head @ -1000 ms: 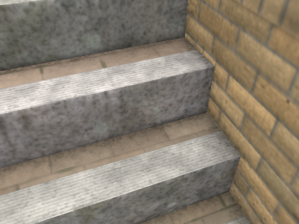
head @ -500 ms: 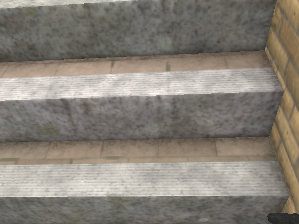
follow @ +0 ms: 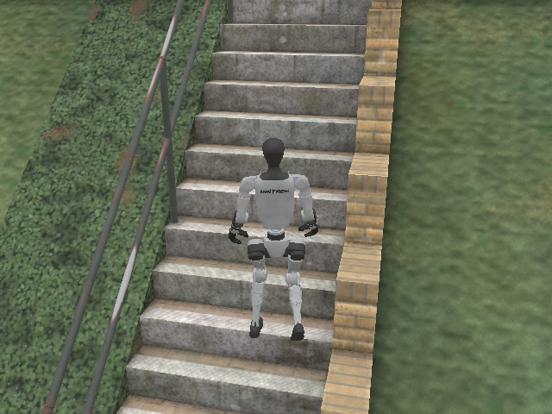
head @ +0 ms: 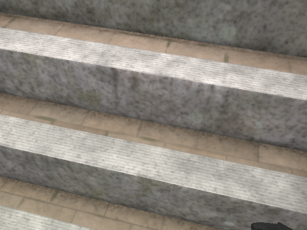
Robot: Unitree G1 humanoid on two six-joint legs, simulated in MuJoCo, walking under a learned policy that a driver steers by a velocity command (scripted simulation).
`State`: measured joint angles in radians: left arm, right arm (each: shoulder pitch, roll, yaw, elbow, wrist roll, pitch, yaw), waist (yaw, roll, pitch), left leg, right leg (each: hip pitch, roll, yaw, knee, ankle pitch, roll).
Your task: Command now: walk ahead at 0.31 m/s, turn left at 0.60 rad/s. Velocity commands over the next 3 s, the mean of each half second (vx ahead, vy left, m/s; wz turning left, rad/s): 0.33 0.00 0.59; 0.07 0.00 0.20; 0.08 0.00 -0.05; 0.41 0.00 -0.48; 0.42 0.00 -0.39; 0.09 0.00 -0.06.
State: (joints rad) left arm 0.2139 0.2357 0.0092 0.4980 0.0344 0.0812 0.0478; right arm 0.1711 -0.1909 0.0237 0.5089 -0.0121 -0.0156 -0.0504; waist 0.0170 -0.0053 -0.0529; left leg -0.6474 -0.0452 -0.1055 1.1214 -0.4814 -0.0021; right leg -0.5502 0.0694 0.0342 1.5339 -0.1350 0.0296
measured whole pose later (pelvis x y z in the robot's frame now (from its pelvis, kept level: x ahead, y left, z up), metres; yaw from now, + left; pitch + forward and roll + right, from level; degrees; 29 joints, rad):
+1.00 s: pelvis -0.15 -0.04 -0.14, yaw +22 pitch +1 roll -1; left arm 0.40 0.19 -0.01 0.77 0.03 0.05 0.05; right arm 0.18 -0.19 0.04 0.61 0.02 0.02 -0.01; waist 0.09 0.03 0.03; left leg -0.37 0.07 0.03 0.55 -0.21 -0.03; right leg -0.17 -0.04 -0.07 0.54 -0.38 0.03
